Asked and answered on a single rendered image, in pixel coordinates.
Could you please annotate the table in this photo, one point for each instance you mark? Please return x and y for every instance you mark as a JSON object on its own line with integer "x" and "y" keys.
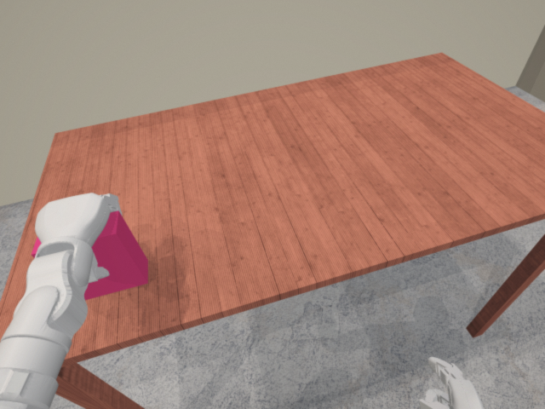
{"x": 250, "y": 199}

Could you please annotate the robot left hand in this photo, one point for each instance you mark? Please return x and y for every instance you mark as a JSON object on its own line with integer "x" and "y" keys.
{"x": 82, "y": 217}

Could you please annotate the robot right hand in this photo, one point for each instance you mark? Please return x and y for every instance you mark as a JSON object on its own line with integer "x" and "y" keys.
{"x": 461, "y": 393}

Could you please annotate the robot left forearm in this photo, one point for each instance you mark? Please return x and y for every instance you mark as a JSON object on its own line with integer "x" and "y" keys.
{"x": 34, "y": 346}

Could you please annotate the sponge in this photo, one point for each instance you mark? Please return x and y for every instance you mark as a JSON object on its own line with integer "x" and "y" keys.
{"x": 116, "y": 250}

